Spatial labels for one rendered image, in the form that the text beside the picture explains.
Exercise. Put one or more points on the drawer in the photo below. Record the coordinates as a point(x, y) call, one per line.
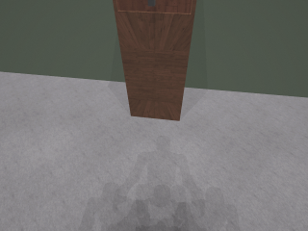
point(161, 6)

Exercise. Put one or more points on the cabinet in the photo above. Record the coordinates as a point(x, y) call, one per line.
point(155, 49)

